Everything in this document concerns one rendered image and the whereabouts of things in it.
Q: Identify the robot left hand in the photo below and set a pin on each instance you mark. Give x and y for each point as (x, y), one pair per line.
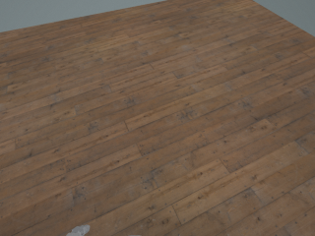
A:
(79, 230)

